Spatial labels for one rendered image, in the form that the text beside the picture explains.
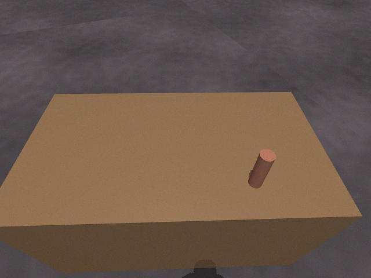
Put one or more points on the can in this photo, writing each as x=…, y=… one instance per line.
x=261, y=168

